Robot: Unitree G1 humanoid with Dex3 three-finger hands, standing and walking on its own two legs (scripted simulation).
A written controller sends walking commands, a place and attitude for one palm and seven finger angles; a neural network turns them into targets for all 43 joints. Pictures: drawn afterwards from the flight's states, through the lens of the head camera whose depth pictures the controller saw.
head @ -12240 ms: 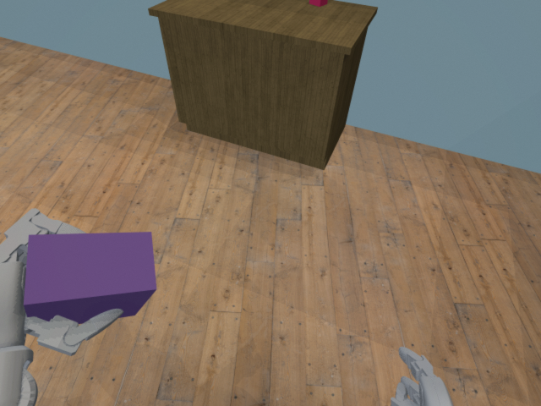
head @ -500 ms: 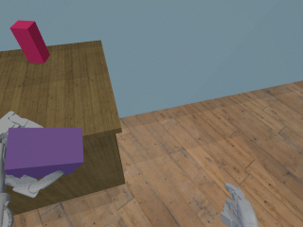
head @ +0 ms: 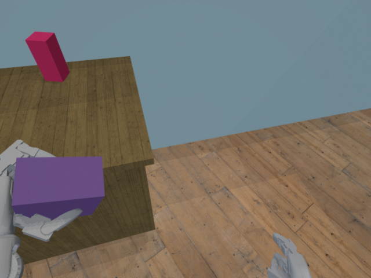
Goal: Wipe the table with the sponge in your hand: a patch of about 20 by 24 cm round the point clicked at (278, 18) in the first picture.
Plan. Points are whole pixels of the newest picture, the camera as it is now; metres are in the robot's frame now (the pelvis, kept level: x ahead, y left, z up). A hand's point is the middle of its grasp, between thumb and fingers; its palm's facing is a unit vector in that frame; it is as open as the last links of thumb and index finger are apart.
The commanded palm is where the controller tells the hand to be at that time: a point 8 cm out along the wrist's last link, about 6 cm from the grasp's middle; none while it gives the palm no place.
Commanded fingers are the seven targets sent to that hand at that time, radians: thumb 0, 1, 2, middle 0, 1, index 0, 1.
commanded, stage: shuffle to correct the standing spot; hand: left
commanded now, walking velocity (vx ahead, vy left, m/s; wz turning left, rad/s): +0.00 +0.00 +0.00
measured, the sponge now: (72, 190) +0.23 +0.21 +0.13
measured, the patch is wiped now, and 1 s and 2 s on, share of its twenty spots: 0.00 0.00 0.00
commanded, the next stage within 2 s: come to a stop and stand still in 1.60 s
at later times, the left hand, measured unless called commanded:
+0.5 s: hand (38, 180) +0.23 +0.26 +0.15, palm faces +0.35 -0.84 -0.41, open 10.8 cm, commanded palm +0.17 +0.30 +0.17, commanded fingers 0.00 0.10 1.30 -1.20 -1.60 -1.20 -1.60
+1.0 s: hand (27, 150) +0.28 +0.30 +0.16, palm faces +0.26 -0.87 -0.41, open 10.8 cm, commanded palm +0.23 +0.36 +0.17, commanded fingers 0.00 0.10 1.30 -1.20 -1.60 -1.20 -1.60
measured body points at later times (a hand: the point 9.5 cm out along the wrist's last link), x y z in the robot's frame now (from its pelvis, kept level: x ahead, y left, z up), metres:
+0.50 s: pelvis +0.01 +0.03 -0.01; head +0.02 +0.03 +0.44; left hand +0.20 +0.30 +0.18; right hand +0.17 -0.22 -0.09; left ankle -0.02 +0.09 -0.74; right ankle +0.02 -0.11 -0.74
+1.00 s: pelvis +0.04 +0.10 -0.01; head +0.06 +0.10 +0.43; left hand +0.26 +0.35 +0.18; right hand +0.18 -0.16 -0.10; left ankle +0.10 +0.28 -0.72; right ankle +0.03 -0.05 -0.74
